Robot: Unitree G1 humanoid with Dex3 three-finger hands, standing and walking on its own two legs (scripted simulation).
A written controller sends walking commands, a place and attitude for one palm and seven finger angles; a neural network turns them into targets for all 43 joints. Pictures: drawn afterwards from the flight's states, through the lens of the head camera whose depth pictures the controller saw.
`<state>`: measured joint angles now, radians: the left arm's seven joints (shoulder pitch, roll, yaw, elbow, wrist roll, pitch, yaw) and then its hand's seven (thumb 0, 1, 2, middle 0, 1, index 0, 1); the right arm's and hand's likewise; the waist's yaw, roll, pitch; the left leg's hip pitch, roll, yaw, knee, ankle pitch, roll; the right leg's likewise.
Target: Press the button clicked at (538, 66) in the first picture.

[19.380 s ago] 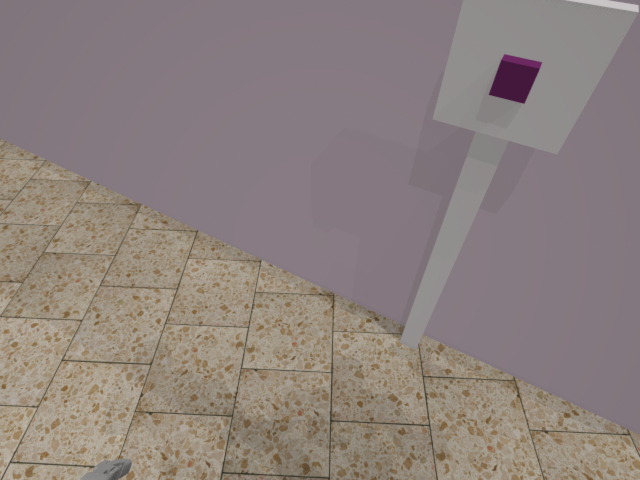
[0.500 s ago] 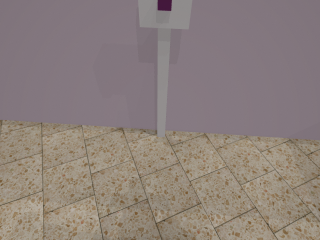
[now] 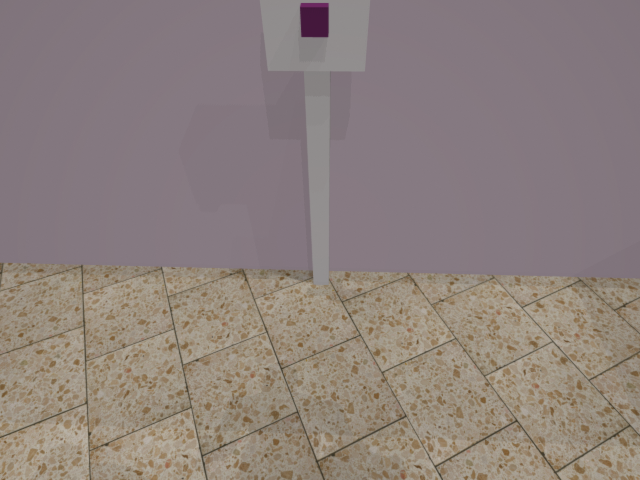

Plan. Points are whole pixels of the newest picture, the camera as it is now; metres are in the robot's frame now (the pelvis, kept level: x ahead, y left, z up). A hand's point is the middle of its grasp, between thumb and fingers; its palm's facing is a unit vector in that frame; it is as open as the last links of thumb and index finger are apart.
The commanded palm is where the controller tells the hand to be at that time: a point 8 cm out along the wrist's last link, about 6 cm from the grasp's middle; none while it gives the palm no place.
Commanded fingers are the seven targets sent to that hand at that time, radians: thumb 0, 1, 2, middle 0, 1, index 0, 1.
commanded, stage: let the arm hang, fingers relaxed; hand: left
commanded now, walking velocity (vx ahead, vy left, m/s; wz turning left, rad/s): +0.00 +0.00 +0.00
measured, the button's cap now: (314, 19) +0.89 +0.05 +0.19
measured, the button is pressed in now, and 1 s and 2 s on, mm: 0 0 0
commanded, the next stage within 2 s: stand and wait in 0.08 s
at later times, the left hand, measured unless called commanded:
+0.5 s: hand out of the picture +0.11 +0.23 -0.15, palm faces -0.01 -0.93 -0.35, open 7.4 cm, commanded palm none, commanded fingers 0.00 0.90 0.90 -0.20 -0.30 -0.20 -0.30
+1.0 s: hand out of the picture +0.13 +0.21 -0.15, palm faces -0.03 -0.94 -0.34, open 7.4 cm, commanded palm none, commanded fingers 0.00 0.90 0.90 -0.20 -0.30 -0.20 -0.30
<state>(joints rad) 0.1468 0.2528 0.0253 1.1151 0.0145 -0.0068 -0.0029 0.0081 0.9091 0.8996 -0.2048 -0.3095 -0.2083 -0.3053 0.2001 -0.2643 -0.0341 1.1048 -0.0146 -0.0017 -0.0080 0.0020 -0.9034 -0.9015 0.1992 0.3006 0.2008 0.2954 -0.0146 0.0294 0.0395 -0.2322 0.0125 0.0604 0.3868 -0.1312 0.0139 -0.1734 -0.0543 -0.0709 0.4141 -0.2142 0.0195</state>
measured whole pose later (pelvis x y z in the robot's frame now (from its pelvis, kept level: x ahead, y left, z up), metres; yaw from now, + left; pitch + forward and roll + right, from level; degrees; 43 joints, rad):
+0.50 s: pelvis +0.03 -0.02 +0.01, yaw +0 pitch -1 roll +0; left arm 0.09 0.32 0.02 1.14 0.01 -0.01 0.00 0.01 0.91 0.90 -0.20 -0.30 -0.21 -0.30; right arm 0.10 -0.34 -0.02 1.12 -0.01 0.00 0.00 0.00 -0.90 -0.90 0.20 0.30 0.20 0.30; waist -0.01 0.04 0.05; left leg -0.16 0.04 0.05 0.31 -0.14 -0.02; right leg -0.09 -0.02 -0.09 0.32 -0.21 0.00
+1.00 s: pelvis +0.05 -0.03 +0.01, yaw +0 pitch -1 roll +0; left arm 0.09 0.31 0.01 1.13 0.01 -0.02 0.00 0.01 0.91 0.90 -0.20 -0.30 -0.21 -0.30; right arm 0.11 -0.33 -0.01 1.13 -0.01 0.00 -0.01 0.00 -0.90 -0.90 0.20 0.30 0.20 0.30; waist -0.01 0.03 0.05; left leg -0.12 0.06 0.05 0.30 -0.16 -0.04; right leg -0.05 0.00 -0.08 0.29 -0.23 -0.02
